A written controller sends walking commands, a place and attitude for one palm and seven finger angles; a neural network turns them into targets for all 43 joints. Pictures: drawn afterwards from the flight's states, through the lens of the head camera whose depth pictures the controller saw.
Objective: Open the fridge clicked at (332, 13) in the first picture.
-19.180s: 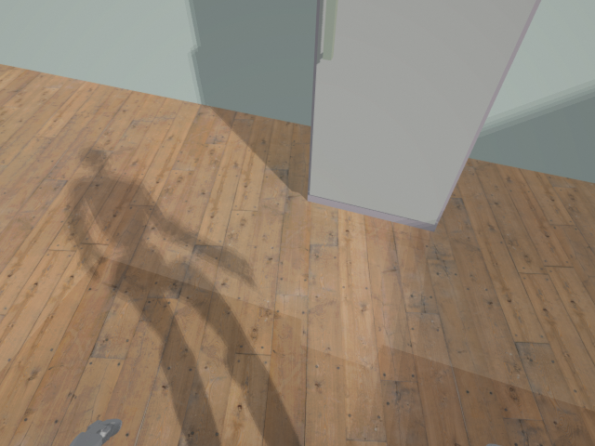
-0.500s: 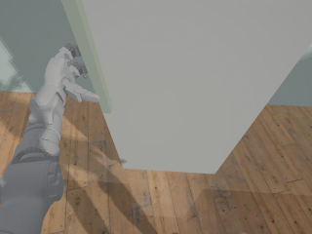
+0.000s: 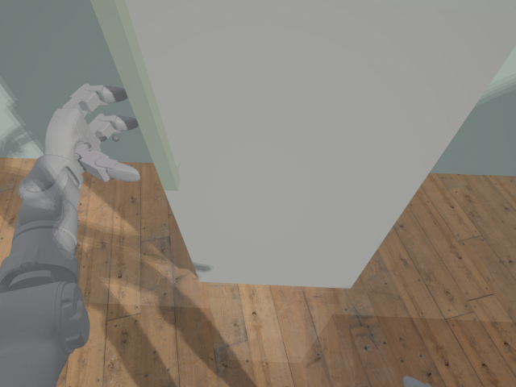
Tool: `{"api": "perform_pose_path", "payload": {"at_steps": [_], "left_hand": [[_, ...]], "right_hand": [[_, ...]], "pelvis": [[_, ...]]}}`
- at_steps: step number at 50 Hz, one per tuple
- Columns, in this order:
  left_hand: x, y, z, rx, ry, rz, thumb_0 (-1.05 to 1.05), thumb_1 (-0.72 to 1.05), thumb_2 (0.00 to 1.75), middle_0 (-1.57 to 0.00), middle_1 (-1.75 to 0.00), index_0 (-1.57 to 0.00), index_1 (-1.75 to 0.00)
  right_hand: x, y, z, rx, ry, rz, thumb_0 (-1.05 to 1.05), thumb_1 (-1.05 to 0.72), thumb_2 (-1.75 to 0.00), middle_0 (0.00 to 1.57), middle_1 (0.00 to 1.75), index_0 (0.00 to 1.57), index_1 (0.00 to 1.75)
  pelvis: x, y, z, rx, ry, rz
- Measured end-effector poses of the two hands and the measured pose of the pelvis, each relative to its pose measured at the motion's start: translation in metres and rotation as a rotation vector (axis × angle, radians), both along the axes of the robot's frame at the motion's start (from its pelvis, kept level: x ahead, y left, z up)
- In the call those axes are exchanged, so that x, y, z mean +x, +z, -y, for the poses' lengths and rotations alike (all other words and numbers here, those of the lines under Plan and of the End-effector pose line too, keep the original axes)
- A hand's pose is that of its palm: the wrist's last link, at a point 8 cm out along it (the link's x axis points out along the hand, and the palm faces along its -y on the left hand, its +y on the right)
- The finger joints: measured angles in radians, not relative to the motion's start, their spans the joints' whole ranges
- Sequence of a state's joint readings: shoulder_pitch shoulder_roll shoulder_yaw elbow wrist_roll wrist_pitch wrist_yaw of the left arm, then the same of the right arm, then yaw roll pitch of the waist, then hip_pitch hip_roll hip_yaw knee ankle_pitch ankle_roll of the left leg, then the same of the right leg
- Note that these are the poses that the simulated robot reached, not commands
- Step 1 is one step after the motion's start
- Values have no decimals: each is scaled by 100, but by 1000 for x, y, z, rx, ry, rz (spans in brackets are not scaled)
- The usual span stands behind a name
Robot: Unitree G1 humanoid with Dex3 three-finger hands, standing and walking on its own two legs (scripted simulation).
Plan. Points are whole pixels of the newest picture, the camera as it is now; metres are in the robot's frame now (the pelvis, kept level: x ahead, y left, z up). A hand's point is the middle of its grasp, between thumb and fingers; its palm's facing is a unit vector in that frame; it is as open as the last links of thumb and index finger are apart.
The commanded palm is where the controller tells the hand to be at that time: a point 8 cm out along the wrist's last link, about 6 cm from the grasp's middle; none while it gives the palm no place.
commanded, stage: move the hooked fingers beside the handle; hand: left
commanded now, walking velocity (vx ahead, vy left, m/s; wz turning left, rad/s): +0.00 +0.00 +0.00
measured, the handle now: (150, 101) +0.50 +0.17 +0.17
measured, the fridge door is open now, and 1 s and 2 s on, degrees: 0 0 0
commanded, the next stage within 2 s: feel for the door with the fingertips in 1.52 s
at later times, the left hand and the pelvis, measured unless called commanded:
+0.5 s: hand (117, 137) +0.45 +0.22 +0.14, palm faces -0.02 -1.00 -0.03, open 14.0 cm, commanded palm +0.42 +0.27 +0.15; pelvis +0.00 +0.00 +0.00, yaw +0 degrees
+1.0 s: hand (104, 136) +0.44 +0.23 +0.15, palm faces -0.04 -1.00 -0.02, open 14.0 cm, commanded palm +0.41 +0.27 +0.15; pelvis +0.00 +0.00 +0.00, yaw +0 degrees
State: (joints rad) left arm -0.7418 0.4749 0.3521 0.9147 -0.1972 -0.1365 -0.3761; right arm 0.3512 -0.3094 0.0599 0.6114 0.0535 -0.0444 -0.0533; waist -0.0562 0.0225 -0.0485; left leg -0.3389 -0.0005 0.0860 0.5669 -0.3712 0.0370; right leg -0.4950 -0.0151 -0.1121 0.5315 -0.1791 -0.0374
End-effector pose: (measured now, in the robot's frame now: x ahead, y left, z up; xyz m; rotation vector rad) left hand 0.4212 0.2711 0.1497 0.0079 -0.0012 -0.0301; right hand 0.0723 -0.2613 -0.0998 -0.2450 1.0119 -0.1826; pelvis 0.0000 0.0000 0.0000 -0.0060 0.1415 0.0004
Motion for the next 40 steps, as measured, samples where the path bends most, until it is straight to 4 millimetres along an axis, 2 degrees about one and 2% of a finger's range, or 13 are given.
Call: {"api": "perform_pose_path", "payload": {"at_steps": [8,14,18,24,30,40], "left_hand": [[-1,-1,-3,12,-2,2,-1,-50,30,-30,-120,-30,-120],[3,8,4,16,-26,26,-1,-50,30,-30,-120,-30,-120],[7,5,6,0,-22,-1,-1,-50,30,-30,-120,-30,-120],[9,-6,-2,17,8,-29,-1,-50,30,-30,-120,-30,-120],[7,5,-6,23,-7,32,-1,-50,30,-30,-120,-30,-120],[5,-4,-13,15,-1,-22,-1,-50,30,-30,-120,-30,-120]], "right_hand": [[8,3,-2,-10,18,24,0,-90,-90,20,30,21,30],[8,0,-7,2,19,26,0,-90,-90,20,30,21,30],[6,-2,-10,15,14,19,0,-90,-90,20,30,21,30],[-3,-3,-10,15,1,-4,0,-90,-90,20,30,21,30],[-9,-3,-6,3,-8,-35,0,-90,-90,20,30,21,30],[-2,0,-1,-10,-3,-21,0,-90,-90,20,30,21,30]], "pelvis": [[-3,0,-1,-1,9,1],[-1,0,-4,-2,9,-2],[-1,0,-4,-1,6,-5],[-1,-1,-3,1,-2,-12],[2,0,-4,-3,-1,-11],[3,0,-4,-3,1,-16]]}}
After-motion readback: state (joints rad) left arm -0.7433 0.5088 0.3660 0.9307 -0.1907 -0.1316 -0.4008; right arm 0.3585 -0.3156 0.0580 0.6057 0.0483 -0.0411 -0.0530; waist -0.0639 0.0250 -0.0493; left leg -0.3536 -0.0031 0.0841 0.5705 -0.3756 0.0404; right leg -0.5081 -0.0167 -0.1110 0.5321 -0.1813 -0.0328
